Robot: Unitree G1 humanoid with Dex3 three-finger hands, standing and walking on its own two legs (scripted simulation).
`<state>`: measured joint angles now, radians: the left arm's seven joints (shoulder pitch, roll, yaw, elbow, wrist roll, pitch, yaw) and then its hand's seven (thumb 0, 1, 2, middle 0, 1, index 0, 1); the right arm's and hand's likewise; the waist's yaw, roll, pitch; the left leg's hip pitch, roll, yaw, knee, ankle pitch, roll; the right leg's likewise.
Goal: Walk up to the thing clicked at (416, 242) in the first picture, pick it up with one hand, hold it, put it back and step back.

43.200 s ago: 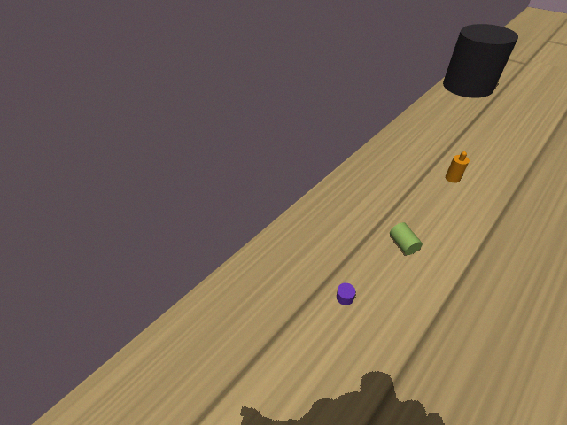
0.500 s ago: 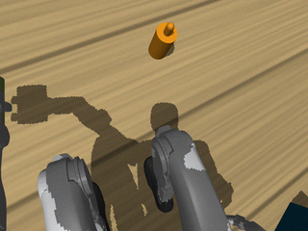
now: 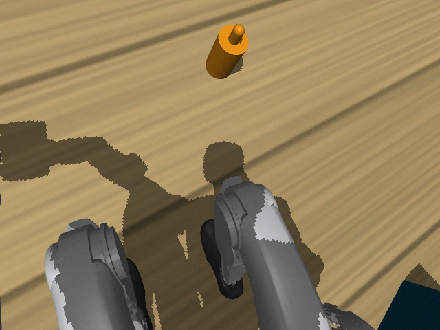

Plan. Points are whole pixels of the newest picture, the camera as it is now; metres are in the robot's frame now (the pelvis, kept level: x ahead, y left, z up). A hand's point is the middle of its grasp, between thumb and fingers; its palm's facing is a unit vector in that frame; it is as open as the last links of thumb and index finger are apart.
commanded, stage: rest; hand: left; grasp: from above
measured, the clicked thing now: out of the picture +0.46 +0.36 -0.19
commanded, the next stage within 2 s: open in 1.14 s
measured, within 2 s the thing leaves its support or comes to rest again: neither
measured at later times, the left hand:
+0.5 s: hand out of the picture +0.45 +0.33 -0.23, palm faces +0.07 -0.46 -0.88, open 11.3 cm
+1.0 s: hand out of the picture +0.44 +0.34 -0.26, palm faces +0.06 -0.45 -0.89, open 11.2 cm
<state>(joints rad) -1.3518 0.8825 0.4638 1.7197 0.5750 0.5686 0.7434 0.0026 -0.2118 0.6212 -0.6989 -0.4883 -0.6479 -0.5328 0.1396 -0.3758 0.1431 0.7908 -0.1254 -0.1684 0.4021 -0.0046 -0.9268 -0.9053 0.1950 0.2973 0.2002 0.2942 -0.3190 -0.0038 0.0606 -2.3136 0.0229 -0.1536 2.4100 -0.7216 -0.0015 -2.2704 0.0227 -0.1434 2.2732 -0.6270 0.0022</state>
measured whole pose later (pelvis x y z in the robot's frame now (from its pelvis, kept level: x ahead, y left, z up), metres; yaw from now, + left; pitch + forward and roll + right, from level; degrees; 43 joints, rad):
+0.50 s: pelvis +0.00 +0.00 -0.01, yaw -2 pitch +32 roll -12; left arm -1.37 0.97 0.49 1.73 0.50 0.52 0.85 -0.01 -0.18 0.55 -0.73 -0.41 -0.67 -0.47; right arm 0.10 -0.41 0.24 0.78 -0.17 -0.21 0.47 -0.01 -0.94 -0.91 0.19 0.30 0.20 0.29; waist -0.39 -0.08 0.20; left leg -2.31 0.01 -0.21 2.46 -0.73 -0.02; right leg -2.24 0.02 -0.19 2.29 -0.62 0.00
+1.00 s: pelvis +0.00 +0.00 -0.02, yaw -4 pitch +31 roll -14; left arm -1.33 1.03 0.47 1.73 0.48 0.49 0.87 -0.01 -0.16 0.50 -0.75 -0.37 -0.70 -0.43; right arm 0.09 -0.42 0.29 0.69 -0.14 -0.20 0.51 -0.01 -0.94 -0.91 0.19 0.30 0.20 0.29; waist -0.40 -0.12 0.22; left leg -2.32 0.01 -0.24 2.50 -0.74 -0.01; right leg -2.24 0.03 -0.21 2.30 -0.63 0.01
